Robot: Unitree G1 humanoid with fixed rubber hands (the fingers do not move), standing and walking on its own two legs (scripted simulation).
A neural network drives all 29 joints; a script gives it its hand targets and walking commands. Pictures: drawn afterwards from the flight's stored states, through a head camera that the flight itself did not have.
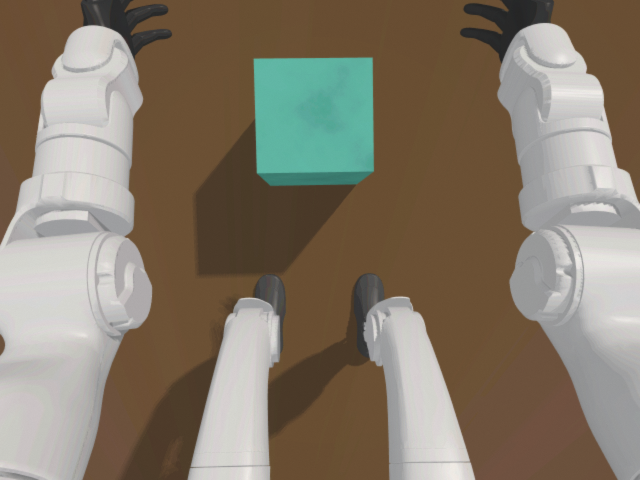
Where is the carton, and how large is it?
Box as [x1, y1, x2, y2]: [254, 58, 373, 185]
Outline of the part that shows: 254,59 257,173 270,185 348,184 357,183 373,171 372,58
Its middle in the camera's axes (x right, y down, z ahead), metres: -0.01 -0.23 +0.82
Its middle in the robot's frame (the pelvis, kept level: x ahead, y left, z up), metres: +0.55 +0.01 -0.53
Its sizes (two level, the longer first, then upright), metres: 0.210 0.200 0.250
